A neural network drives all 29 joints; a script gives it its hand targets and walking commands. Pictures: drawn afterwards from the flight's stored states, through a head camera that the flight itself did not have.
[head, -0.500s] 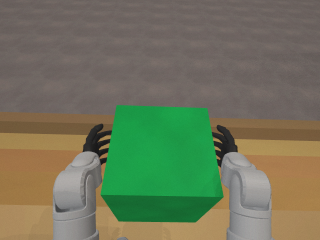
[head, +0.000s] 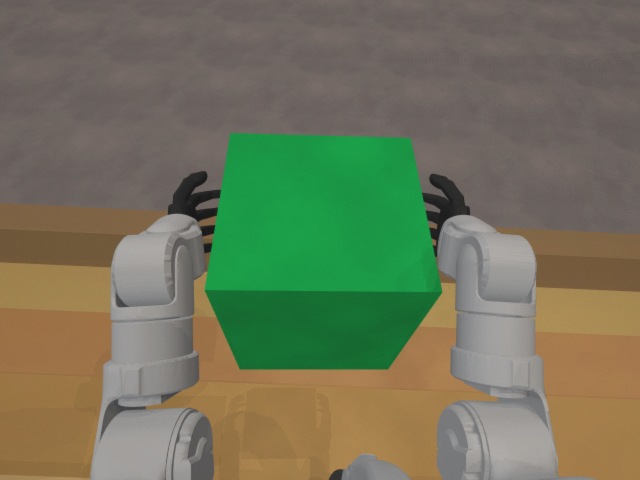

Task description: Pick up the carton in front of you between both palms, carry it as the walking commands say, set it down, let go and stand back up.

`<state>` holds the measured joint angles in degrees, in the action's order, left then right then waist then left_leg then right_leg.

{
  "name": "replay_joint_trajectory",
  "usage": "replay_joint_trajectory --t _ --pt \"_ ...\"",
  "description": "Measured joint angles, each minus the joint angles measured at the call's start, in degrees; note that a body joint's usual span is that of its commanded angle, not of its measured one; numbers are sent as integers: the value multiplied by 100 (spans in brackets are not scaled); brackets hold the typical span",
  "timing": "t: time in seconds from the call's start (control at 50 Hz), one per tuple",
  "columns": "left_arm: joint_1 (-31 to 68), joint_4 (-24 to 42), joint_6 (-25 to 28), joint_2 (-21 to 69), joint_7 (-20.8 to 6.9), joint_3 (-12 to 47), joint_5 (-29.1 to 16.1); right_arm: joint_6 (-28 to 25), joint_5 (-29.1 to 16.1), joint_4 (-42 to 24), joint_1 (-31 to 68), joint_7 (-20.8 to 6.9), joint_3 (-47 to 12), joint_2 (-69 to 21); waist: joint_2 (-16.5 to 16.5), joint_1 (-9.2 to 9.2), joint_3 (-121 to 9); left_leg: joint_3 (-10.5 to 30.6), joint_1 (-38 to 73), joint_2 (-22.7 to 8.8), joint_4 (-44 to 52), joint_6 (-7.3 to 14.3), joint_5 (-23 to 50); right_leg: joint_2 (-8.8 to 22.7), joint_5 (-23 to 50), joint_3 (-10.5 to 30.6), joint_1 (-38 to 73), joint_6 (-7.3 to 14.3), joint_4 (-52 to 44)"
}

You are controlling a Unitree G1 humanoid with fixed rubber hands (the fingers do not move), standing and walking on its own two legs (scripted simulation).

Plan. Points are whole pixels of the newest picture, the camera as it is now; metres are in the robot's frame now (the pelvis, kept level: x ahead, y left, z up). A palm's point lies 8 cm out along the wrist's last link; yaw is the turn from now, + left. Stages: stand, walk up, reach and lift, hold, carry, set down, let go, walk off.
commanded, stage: carry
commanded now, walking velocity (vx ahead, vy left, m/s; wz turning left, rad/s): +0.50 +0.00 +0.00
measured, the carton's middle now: (317, 264) +0.37 +0.00 +0.04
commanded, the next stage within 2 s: none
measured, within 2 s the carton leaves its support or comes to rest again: neither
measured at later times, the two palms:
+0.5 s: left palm (229, 120) +0.71 +0.16 +0.00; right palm (389, 135) +0.68 -0.14 +0.00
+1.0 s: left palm (231, 127) +1.02 +0.22 -0.25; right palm (335, 120) +1.05 -0.07 -0.25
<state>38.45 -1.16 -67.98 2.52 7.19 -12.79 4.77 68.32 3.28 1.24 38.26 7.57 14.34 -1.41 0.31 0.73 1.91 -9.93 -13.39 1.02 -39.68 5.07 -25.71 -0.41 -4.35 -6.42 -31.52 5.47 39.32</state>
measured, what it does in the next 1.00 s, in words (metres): goes down: left foot 0.14 m lower, then right foot 0.14 m lower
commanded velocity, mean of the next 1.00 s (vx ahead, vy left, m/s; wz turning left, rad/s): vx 0.50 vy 0.00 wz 0.00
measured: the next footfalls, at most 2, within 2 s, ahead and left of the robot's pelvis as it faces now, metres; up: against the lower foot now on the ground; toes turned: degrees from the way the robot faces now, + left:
left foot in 0.42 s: +0.40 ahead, +0.08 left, -0.14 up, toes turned +1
right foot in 0.80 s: +0.70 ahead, -0.01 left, -0.28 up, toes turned +0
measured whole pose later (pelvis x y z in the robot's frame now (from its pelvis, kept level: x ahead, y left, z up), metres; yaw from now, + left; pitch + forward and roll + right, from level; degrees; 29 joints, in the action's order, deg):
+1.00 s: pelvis +0.69 +0.03 -0.31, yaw +0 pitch +3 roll -1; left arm 30.6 -5.2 -61.5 1.4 9.5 -8.7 -0.3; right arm 62.3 5.0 2.0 28.7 6.2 14.2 -4.4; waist 1.2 8.1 3.8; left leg 4.1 -42.8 -0.5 -70.9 1.2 -22.0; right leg -7.1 -29.1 -4.6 -24.1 8.1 49.6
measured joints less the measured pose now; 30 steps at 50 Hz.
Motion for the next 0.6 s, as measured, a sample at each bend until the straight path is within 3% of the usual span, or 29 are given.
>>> replay_joint_trajectory --t 0.04,0.08,0.12,0.18,0.2,0.26,0.32,0.36,0.4,0.42,0.46,0.48,0.52,0.56,0.6 --pt "-25 -36 66 87 10 40 55 13 -14 -43 -58 -53 18 71 -131 270 -4 261 -546 -79 -1623 -59 192 -141 -1018 16 350 -15 -25" --pt "-107 -91 88 61 17 73 13 -3 37 -6 -131 -75 4 34 -118 463 11 740 -1213 93 -3047 -142 -136 -223 -1390 68 487 -62 86" --pt "-198 -143 78 -26 37 119 -128 32 148 -37 -226 -76 6 -73 -6 589 33 988 -1744 159 -3435 -176 -229 -242 -1567 127 661 -39 95" --pt "-202 -151 110 -117 138 188 -367 73 263 -212 -274 -68 62 -173 62 674 110 1129 -2249 49 -2550 -264 -137 -218 -1862 185 963 -19 22" --pt "-160 -142 136 -132 154 205 -412 75 269 -280 -257 -69 89 -175 49 680 133 1131 -2395 4 -2293 -273 224 -205 -1962 196 1052 -39 24" --pt "15 -157 219 -128 164 229 -446 65 262 -492 -242 -74 129 -132 -30 718 96 1111 -2710 -126 -1484 -267 1968 -198 -2444 259 1251 -129 313" --pt "99 -274 271 -104 155 223 -436 56 283 -522 -269 -92 150 -112 -183 739 -70 1006 -2487 -190 86 -324 3766 -229 -3188 335 1538 -227 837" --pt "120 -415 260 -144 119 201 -416 40 326 -364 -255 -102 118 -125 -254 631 -225 793 -2127 -167 703 -297 4671 -203 -3793 311 1745 -293 1436" --pt "79 -568 207 -245 44 145 -389 17 419 -20 -162 -84 -2 -162 -311 268 -356 499 -1480 -106 863 -166 4840 -56 -3390 139 1789 -364 2695" --pt "68 -638 171 -311 4 123 -376 28 452 157 -87 -77 -73 -172 -331 16 -436 393 -1072 -57 932 -1 4091 -11 -3087 129 1630 -386 3643" --pt "197 -864 142 -349 -57 84 -288 13 390 462 37 -67 -163 -63 -198 -311 -548 465 -747 196 532 165 1479 -62 -2992 511 981 -381 5077" --pt "252 -960 112 -326 -77 59 -225 32 231 597 89 -142 -187 30 -186 -412 -566 523 -702 272 353 209 1131 -116 -2775 687 624 -385 5250" --pt "198 -1009 16 -252 -78 38 -88 17 20 831 53 -119 -292 161 -8 -549 -502 396 -877 493 -397 316 380 -12 -2242 1012 -7 -427 4806" --pt "15 -928 -96 -144 -77 -6 34 38 -161 984 -27 -75 -372 228 -9 -647 -390 340 -908 568 -823 391 -179 68 -1945 1066 -486 -472 3911" --pt "-154 -790 -142 -70 -66 -58 93 15 -286 1041 -94 -14 -469 250 -30 -709 -217 338 -858 589 -1070 328 -473 115 -1534 989 -858 -437 3215"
